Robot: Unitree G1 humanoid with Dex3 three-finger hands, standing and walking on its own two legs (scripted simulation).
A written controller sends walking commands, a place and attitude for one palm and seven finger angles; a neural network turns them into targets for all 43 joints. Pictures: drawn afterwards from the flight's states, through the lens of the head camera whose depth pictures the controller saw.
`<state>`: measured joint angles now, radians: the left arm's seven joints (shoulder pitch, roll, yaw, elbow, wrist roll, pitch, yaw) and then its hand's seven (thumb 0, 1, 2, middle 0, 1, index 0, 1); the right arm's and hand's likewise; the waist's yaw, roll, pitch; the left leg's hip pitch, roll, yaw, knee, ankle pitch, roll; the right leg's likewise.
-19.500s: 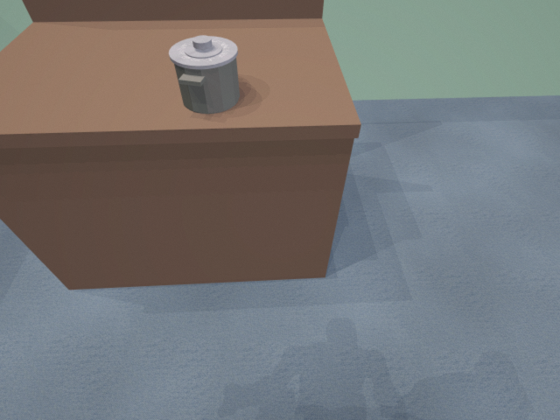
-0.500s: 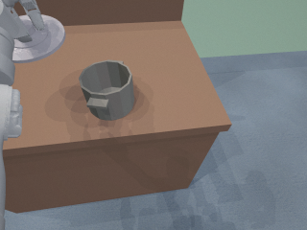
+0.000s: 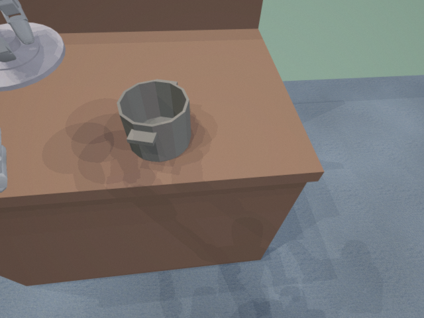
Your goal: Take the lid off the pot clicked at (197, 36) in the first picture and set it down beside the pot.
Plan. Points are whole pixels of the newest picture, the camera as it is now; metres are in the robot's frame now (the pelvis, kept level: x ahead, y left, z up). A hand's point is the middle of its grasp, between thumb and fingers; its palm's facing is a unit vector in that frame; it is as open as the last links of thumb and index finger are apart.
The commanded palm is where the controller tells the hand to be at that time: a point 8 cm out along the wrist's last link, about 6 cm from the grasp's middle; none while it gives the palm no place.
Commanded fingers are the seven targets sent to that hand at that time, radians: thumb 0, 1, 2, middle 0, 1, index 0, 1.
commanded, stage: move the lid sideways beside the pot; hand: left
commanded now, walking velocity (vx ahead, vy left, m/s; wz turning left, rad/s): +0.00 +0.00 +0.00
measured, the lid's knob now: (2, 41) +0.49 +0.31 +0.26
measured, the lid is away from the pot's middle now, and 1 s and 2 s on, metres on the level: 0.21 0.23 0.24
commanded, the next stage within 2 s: lower the lid onto the table in 0.34 s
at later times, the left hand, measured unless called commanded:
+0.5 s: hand out of the picture +0.46 +0.34 +0.29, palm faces -0.21 -0.21 -0.95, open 6.8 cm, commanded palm +0.48 +0.33 +0.35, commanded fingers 0.00 0.65 0.97 -0.74 -1.22 -0.89 -1.18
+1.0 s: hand out of the picture +0.47 +0.32 +0.24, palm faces -0.31 -0.27 -0.91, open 6.8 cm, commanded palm +0.49 +0.32 +0.31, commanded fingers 0.00 0.65 0.97 -0.74 -1.22 -0.89 -1.18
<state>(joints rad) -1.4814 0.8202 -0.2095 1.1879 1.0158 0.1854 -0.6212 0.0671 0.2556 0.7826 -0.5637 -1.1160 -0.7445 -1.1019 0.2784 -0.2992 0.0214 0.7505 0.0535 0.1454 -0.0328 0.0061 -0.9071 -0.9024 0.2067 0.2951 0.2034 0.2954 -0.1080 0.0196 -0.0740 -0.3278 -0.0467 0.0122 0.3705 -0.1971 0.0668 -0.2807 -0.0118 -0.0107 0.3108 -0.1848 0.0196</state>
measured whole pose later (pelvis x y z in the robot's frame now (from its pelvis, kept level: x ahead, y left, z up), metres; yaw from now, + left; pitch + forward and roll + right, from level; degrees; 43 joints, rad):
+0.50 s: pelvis +0.00 +0.01 +0.00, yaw +0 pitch +9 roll -1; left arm -1.49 0.91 -0.18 1.19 1.01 0.17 -0.63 0.07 0.26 0.78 -0.56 -1.12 -0.75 -1.10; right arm 0.31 -0.30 0.01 0.76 0.06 0.15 -0.03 0.01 -0.91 -0.90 0.21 0.30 0.20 0.30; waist -0.11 0.02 -0.06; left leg -0.33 -0.05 0.01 0.39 -0.21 0.07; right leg -0.28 -0.01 -0.01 0.30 -0.19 0.03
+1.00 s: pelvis +0.00 +0.01 +0.00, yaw -1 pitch +10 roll -1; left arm -1.49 0.86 -0.18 1.31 1.01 0.22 -0.61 0.07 0.26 0.78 -0.56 -1.12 -0.75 -1.11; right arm 0.33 -0.31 0.02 0.78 0.06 0.11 -0.04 0.01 -0.91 -0.90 0.21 0.30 0.20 0.30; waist -0.13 0.02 -0.06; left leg -0.36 -0.05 0.02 0.40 -0.21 0.08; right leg -0.30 -0.01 0.00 0.32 -0.19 0.03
